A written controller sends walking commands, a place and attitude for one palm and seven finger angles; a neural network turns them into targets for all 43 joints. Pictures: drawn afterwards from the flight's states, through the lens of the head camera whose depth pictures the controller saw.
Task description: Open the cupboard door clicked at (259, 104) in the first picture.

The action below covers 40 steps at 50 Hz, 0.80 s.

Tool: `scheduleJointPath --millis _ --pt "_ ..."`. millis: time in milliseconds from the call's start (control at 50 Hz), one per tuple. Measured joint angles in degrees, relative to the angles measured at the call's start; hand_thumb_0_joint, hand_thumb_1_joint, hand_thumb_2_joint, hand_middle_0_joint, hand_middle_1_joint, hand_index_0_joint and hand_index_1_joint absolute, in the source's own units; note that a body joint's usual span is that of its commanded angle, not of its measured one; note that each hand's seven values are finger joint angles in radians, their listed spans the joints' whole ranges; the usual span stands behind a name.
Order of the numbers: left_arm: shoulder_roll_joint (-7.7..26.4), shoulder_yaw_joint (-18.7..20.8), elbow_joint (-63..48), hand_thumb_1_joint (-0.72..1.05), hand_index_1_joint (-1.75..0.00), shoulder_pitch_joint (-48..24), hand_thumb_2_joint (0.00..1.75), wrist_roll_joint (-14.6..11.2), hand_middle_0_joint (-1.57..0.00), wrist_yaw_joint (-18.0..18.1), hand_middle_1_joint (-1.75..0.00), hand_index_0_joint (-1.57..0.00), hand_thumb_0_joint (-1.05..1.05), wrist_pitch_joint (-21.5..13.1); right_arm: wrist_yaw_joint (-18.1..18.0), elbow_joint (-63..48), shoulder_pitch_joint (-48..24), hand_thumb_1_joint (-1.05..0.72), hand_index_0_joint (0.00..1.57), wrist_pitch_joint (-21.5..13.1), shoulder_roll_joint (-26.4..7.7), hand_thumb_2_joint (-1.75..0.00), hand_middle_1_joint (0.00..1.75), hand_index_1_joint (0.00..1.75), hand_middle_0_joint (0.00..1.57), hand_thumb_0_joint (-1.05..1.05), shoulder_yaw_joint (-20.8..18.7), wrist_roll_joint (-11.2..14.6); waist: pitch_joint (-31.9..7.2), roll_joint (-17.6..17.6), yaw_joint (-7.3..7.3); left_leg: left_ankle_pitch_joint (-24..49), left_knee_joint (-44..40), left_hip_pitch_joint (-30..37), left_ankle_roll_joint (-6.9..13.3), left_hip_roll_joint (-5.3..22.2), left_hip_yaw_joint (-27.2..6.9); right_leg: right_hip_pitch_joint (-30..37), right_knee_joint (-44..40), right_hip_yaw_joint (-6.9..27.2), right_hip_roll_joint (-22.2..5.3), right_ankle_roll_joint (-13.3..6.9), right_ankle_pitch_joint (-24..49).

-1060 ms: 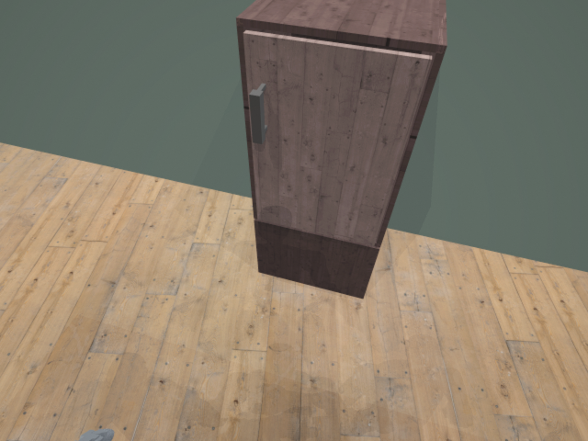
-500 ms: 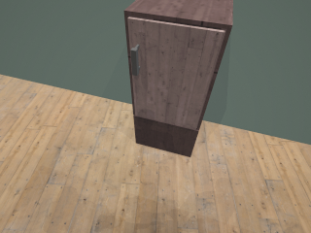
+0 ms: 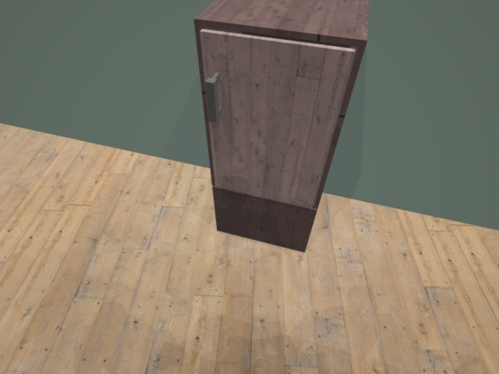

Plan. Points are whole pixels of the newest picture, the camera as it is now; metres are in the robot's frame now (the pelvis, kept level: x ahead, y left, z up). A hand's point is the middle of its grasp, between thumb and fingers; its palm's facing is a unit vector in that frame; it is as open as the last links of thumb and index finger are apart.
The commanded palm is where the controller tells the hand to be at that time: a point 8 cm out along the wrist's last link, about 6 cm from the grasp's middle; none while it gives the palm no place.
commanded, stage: look at it before walking up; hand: left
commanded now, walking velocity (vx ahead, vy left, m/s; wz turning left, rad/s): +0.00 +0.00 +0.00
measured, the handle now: (215, 97) +0.83 +0.15 +0.00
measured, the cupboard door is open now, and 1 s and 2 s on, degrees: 0 0 0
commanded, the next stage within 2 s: turn to face it in 0.38 s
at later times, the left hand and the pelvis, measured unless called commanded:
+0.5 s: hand out of the picture +0.07 +0.24 -0.16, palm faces -0.02 -0.95 -0.31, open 7.4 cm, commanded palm none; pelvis +0.01 +0.00 +0.00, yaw +0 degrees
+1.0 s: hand out of the picture +0.06 +0.18 -0.18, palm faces -0.11 -0.97 -0.21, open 7.4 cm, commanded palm none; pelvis -0.01 +0.00 -0.01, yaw -7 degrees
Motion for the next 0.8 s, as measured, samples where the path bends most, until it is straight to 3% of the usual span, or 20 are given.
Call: scheduleJointPath --millis 580,800 --pt "-0.2 0.2 0.3 0.91 -0.3 0.9 0.9 0.0 -0.2 0.2 -0.3 -0.2 0.0 0.1 -0.4 0.2 -0.4 -0.91 0.2 0.1 0.3 -0.9 0.3 0.3 0.2 0.01 0.1 0.0 0.3 -0.2 0.5 -0.5 -1.0 1.3 -0.3 0.5 0.4 1.1 -1.1 0.4 0.5 -0.2 -0.2" --pt "-3.8 1.1 -1.9 0.91 -0.3 3.5 0.9 0.1 -0.2 0.4 -0.3 -0.2 0.0 2.2 -1.3 -2.5 1.3 -0.91 0.2 1.1 4.5 -0.9 0.3 0.3 0.2 0.01 -0.7 0.0 0.8 -0.2 0.61 -4.0 5.2 -1.6 -0.5 1.9 4.0 -3.5 5.6 3.9 2.0 -0.4 -2.4"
